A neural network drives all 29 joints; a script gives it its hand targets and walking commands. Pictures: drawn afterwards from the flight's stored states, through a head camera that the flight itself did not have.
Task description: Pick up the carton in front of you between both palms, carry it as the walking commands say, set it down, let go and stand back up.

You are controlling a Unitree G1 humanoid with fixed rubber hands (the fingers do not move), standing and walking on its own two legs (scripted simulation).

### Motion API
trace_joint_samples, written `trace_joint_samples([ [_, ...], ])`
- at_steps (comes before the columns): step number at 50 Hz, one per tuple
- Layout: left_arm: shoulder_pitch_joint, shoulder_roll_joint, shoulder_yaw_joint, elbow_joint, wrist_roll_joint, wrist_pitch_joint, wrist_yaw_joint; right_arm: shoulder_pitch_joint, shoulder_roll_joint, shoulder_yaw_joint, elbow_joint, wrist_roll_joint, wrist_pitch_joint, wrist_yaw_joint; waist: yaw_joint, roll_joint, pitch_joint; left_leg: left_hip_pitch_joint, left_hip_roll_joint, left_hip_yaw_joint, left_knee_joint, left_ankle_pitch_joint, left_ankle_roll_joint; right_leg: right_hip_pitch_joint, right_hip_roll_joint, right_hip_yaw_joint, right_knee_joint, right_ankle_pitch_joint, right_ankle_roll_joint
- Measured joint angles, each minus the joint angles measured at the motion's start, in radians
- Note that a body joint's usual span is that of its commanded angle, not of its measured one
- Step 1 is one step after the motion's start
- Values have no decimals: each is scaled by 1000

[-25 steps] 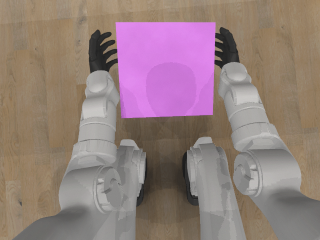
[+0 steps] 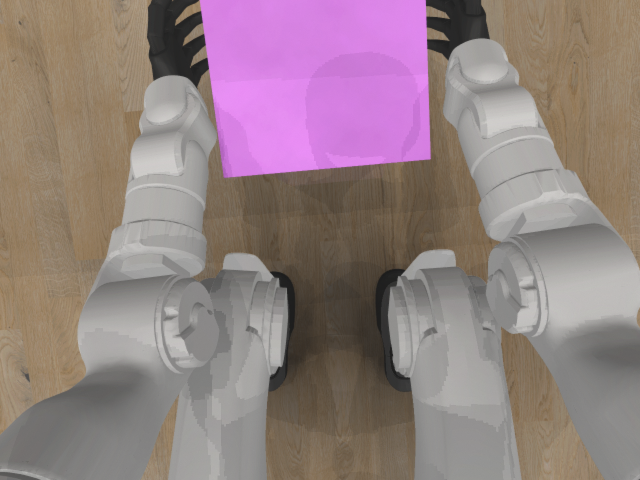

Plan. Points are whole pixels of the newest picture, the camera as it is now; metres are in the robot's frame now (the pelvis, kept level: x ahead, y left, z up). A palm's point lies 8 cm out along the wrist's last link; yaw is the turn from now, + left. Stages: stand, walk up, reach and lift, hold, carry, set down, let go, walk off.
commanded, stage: set down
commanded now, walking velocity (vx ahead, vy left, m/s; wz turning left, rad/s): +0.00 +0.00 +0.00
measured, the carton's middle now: (318, 87) +0.52 +0.00 -0.24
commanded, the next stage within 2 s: none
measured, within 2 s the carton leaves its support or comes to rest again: rests again in 0.28 s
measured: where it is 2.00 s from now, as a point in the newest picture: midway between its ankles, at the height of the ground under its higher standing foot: (335, 350)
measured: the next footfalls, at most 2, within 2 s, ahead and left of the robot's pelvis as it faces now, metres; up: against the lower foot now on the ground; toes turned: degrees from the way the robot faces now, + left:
none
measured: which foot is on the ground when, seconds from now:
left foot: down 0.00-1.00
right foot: down 0.00-1.00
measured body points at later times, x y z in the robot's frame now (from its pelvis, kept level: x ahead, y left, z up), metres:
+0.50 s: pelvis +0.01 +0.01 -0.01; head +0.36 -0.03 +0.27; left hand +0.54 +0.16 -0.16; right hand +0.55 -0.14 -0.17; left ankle +0.12 +0.12 -0.34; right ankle +0.11 -0.11 -0.34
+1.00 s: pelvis +0.01 +0.00 -0.02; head +0.36 -0.03 +0.26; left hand +0.53 +0.16 -0.17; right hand +0.53 -0.16 -0.20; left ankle +0.12 +0.12 -0.34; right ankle +0.11 -0.11 -0.34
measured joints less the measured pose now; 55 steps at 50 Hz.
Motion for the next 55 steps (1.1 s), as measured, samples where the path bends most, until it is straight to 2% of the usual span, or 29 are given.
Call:
trace_joint_samples([
  [6, -9, -9, 41, 29, 33, -10, -30, 1, 1, -38, 16, -35, -9, 26, 3, 7, -12, -14, -4, 3, 10, 5, 3, -11, -3, 2, 11, 1, 2],
  [15, -53, 40, 42, 79, 51, 1, -59, -32, 13, -110, 24, -82, -17, 77, -6, -9, 19, -24, -16, 4, 21, 8, 3, -15, -14, 3, 26, -7, 2],
  [22, -51, 51, 23, 73, 25, -2, -75, -19, 25, -175, -6, -137, -34, 102, -12, 7, 28, -24, -20, 13, 35, -16, 14, -7, -17, 11, 39, -38, 11],
  [34, -62, 62, 23, 92, 30, -24, -111, -13, 16, -213, -17, -152, -42, 166, -13, 7, 54, -12, -20, 18, 55, -30, 15, 5, -17, 14, 62, -53, 12],
  [39, -72, 73, 23, 108, 18, -26, -108, -35, 15, -206, 9, -149, -43, 158, -17, 11, 75, -3, -23, 14, 67, -28, 8, 13, -19, 9, 75, -50, 6],
  [44, -77, 80, 34, 119, 38, -37, -116, -49, 17, -219, 29, -181, -59, 165, -23, 16, 89, 4, -27, 14, 73, -27, 1, 18, -23, 8, 86, -52, 0],
  [48, -78, 92, -11, 147, 27, -74, -108, -38, -16, -149, 86, -142, -90, 140, -18, 17, 107, 14, -28, 13, 75, -28, -3, 26, -23, 7, 89, -53, 1],
  [51, -75, 112, -103, 199, -33, -96, -85, -2, -74, -61, 96, -38, -123, 96, -12, 8, 135, 26, -23, 16, 66, -28, -2, 34, -19, 11, 82, -49, 3],
  [55, -57, 154, -178, 241, -119, -119, -61, 39, -162, 18, 68, 102, -153, 74, 0, -1, 188, 47, -15, 6, 59, -27, 2, 55, -12, 1, 63, -40, 5],
])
